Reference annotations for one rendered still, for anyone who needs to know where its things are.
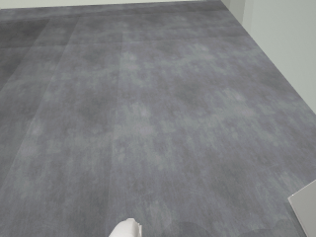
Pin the fridge door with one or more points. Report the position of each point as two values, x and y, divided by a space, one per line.
305 204

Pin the robot left thigh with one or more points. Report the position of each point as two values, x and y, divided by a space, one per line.
127 228

